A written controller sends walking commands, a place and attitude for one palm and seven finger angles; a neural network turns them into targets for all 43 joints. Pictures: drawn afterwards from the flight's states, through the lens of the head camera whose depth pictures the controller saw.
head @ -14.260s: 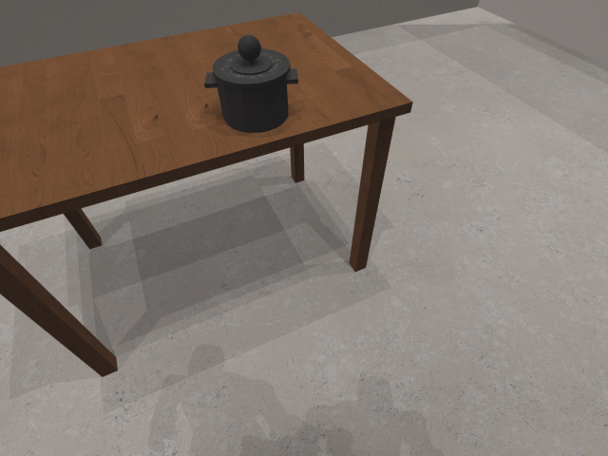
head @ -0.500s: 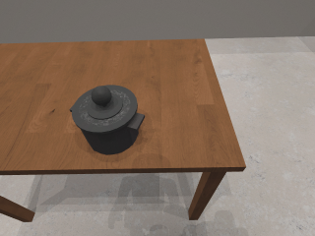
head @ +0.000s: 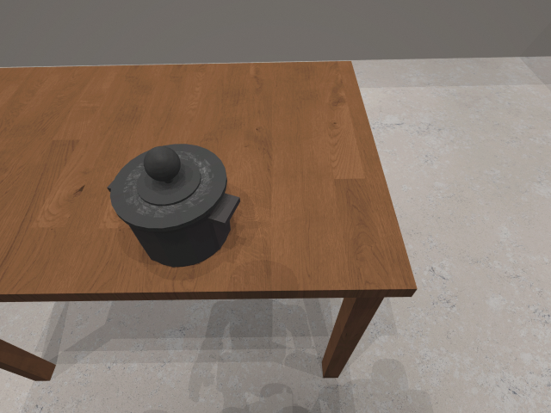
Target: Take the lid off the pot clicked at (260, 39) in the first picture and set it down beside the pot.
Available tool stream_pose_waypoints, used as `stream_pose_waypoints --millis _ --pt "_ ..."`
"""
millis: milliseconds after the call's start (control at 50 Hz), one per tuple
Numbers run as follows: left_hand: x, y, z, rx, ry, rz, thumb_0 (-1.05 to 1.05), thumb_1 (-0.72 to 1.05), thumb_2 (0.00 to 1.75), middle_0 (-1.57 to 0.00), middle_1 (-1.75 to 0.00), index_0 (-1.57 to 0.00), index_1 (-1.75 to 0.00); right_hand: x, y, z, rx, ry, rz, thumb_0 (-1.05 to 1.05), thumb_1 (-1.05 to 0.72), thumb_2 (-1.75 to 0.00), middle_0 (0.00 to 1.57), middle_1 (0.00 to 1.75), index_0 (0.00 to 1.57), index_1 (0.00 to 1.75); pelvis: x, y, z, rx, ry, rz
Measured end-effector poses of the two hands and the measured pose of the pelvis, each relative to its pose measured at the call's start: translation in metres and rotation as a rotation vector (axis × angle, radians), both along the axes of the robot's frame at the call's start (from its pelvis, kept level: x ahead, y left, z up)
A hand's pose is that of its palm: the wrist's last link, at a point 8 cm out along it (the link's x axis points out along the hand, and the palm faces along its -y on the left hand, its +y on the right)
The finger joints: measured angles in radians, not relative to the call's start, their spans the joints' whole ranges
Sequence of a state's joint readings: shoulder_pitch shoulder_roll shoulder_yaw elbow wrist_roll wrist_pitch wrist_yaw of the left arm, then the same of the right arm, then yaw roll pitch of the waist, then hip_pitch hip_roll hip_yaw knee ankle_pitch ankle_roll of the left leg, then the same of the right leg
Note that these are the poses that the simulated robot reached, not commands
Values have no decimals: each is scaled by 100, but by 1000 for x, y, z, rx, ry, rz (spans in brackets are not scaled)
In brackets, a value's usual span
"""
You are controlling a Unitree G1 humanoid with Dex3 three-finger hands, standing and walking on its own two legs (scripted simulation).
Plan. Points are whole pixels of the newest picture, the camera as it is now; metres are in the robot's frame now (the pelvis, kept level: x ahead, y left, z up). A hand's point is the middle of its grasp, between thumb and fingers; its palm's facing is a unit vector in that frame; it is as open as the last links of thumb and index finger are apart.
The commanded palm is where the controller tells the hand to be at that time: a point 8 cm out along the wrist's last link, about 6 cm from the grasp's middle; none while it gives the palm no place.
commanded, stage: look again from close up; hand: left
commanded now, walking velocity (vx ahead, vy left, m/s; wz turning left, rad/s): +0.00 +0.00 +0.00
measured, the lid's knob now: (162, 163) +0.41 +0.19 +0.14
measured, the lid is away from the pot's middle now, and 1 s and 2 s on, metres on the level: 0.00 0.00 0.00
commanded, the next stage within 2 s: lift the closed hand beside the body in 0.18 s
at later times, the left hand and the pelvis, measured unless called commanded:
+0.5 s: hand out of the picture +0.12 +0.20 -0.08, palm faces +0.21 -0.94 -0.27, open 6.4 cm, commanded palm +0.07 +0.24 -0.03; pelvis -0.02 +0.01 +0.00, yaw +3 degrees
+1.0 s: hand out of the picture +0.10 +0.25 +0.02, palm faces +0.32 -0.87 -0.36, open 3.1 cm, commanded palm +0.04 +0.29 +0.06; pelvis -0.02 +0.02 +0.00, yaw +4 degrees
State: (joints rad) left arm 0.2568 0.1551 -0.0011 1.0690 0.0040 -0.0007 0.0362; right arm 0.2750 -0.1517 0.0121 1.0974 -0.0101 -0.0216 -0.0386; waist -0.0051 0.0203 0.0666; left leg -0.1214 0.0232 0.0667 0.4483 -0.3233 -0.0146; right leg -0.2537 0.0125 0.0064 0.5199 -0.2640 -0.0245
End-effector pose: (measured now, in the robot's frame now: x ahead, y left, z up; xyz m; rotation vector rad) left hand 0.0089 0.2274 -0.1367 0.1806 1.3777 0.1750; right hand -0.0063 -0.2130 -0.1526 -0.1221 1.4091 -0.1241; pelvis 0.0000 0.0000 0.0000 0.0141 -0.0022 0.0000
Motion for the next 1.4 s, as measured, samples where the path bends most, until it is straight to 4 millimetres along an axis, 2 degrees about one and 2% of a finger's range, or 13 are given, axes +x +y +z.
stream_pose_waypoints --millis 300,340,420,480,580,640,680,800,900,1020,1120,1240,1400 --pt "-11 -3 -1 -4 -8 8 0 92 90 -20 -30 -20 -30 -14 2 1 9 11 -1 0 -91 -90 20 30 20 30 -8 -2 0 -6 -6 6" --pt "8 2 12 22 -151 42 1 93 90 -21 -31 -21 -30 -5 -1 6 -5 -75 8 1 -91 -90 20 30 20 30 -11 -1 0 -5 -11 11" --pt "63 14 63 116 -513 34 2 93 90 -26 -37 -26 -36 40 -17 18 -47 -334 55 2 -92 -90 20 30 20 30 -15 5 0 -6 -27 49" --pt "82 19 82 130 -646 19 1 93 90 -33 -45 -33 -44 87 -26 37 -63 -523 70 2 -92 -90 20 30 20 30 -21 6 -1 -3 -28 52" --pt "78 18 116 117 -830 -29 1 92 90 -51 -64 -51 -63 162 -24 93 -91 -854 131 2 -91 -90 20 30 20 30 -28 6 -2 -6 -43 50" --pt "67 22 124 123 -872 -14 1 91 90 -63 -77 -63 -76 192 -15 121 -100 -975 186 1 -91 -90 20 30 20 30 -33 6 -3 -10 -42 57" --pt "58 26 131 138 -893 2 1 91 90 -71 -86 -71 -85 204 -8 131 -107 -1014 206 1 -91 -90 20 30 19 29 -34 7 -3 -14 -40 63" --pt "46 40 147 201 -923 26 1 90 90 -97 -114 -97 -114 203 0 127 -120 -995 197 1 -90 -90 20 30 12 27 -33 10 -3 -18 -40 77" --pt "49 52 166 257 -964 5 1 90 90 -114 -134 -115 -133 187 13 108 -83 -918 209 1 -90 -90 20 30 12 27 -29 14 -2 -17 -49 73" --pt "53 65 189 329 -1001 -24 1 90 90 -125 -145 -125 -144 165 34 81 -9 -805 204 1 -90 -90 21 30 17 28 -24 17 -2 -18 -56 67" --pt "54 73 203 377 -1018 -43 1 90 90 -128 -149 -128 -148 157 45 69 29 -765 205 1 -90 -90 21 30 19 29 -22 21 -2 -19 -54 65" --pt "60 74 217 400 -1060 -59 1 90 90 -129 -150 -129 -149 167 46 70 24 -784 220 1 -90 -90 21 30 20 30 -19 23 -1 -20 -51 65" --pt "68 74 235 418 -1145 -70 1 90 90 -129 -150 -130 -149 194 40 88 -6 -863 236 1 -90 -90 21 30 20 30 -14 24 -1 -21 -52 65"
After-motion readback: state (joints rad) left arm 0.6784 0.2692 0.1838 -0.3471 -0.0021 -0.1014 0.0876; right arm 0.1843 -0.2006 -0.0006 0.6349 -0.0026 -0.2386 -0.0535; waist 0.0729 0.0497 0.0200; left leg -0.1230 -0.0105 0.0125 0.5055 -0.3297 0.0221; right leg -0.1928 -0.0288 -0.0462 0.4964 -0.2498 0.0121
